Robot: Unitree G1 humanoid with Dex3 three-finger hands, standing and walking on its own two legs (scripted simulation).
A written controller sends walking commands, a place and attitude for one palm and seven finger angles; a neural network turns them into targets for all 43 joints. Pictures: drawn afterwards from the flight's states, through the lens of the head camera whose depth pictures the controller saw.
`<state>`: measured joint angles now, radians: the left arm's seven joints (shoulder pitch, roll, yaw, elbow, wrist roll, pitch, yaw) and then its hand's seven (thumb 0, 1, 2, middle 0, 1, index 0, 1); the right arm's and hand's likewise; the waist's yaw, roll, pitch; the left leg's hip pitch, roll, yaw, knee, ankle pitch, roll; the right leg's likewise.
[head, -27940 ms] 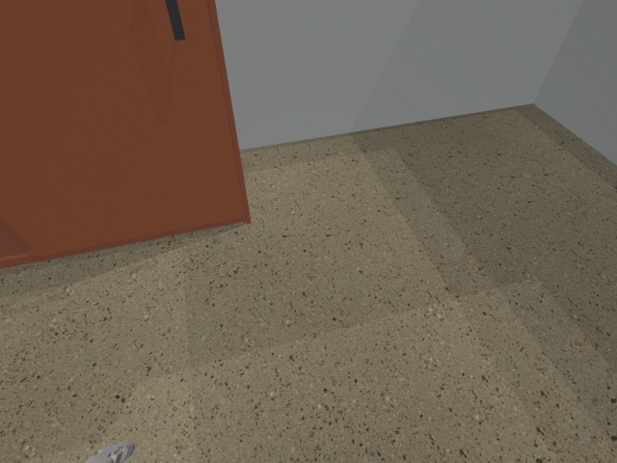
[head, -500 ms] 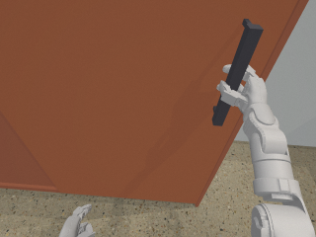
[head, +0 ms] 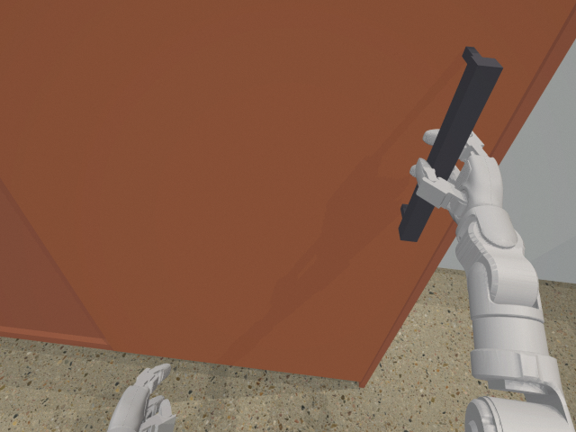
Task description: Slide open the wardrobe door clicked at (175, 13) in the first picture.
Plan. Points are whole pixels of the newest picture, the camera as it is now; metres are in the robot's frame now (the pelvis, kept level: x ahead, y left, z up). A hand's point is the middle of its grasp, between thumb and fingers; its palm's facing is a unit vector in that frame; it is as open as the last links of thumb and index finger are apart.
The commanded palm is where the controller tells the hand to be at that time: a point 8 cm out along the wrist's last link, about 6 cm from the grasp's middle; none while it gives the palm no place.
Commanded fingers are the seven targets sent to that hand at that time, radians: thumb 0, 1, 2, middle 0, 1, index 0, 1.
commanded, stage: grip the handle and tug to test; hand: right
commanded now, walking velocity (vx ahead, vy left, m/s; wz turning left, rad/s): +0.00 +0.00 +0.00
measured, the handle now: (435, 156) +0.45 -0.17 +0.20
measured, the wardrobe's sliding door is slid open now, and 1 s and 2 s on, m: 0.00 0.00 0.12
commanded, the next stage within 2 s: tug the door sideways, standing still in 0.18 s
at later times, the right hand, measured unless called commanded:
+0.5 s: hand (428, 181) +0.39 -0.15 +0.20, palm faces +0.07 +1.00 -0.01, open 6.4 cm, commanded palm +0.37 -0.17 +0.20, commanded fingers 0.00 -0.90 -0.90 0.45 1.40 0.45 1.40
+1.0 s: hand (421, 184) +0.39 -0.14 +0.19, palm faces +0.11 +0.99 -0.10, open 6.5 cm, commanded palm +0.37 -0.17 +0.20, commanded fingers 0.00 -0.90 -0.90 0.45 1.40 0.45 1.40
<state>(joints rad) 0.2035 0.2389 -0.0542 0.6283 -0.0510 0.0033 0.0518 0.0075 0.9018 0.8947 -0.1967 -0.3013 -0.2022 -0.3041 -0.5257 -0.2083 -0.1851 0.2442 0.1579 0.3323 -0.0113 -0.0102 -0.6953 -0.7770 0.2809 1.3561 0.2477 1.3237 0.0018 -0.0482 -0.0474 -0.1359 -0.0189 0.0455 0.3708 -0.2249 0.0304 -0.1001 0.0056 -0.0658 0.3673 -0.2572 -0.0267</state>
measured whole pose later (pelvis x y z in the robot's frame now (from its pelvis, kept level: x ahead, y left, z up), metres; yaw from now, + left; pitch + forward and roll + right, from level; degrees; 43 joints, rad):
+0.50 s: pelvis +0.04 +0.00 +0.00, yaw -2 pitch +2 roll +1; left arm 0.14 0.25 -0.05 0.64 -0.04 0.02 0.05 0.01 0.90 0.89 -0.20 -0.30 -0.20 -0.30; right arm -0.42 -0.16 -0.12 -0.06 0.17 0.48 0.00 -0.01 -0.65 -0.80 0.32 1.35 0.30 1.34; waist -0.06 -0.05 -0.06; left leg -0.12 -0.01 0.08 0.39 -0.29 0.02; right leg -0.10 0.02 -0.01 0.39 -0.31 -0.02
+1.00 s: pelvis -0.01 -0.01 -0.01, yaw -3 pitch +1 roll +0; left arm 0.15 0.19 -0.07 0.68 -0.01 0.00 0.05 0.01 0.90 0.89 -0.20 -0.30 -0.20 -0.30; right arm -0.63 -0.19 -0.04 0.34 0.11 0.19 -0.08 -0.05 -0.66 -0.81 0.32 1.37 0.23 1.37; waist -0.03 -0.03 -0.02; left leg -0.24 0.01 0.03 0.52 -0.29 0.00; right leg -0.20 0.05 0.00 0.47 -0.29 -0.04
